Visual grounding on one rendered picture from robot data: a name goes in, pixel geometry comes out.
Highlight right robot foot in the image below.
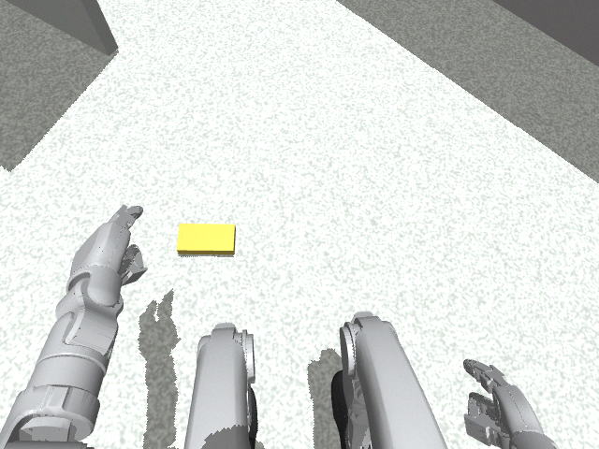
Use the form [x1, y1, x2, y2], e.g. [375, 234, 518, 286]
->
[331, 370, 371, 449]

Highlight left robot arm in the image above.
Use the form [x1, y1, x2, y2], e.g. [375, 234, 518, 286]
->
[0, 266, 124, 449]

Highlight left robot hand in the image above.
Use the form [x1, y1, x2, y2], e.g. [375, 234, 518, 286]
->
[70, 205, 148, 286]

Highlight small box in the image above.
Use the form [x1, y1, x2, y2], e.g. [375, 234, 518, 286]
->
[176, 224, 236, 254]

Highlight right robot arm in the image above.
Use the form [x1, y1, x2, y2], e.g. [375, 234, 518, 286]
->
[509, 431, 559, 449]

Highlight right robot hand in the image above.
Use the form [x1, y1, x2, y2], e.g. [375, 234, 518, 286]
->
[463, 359, 544, 449]

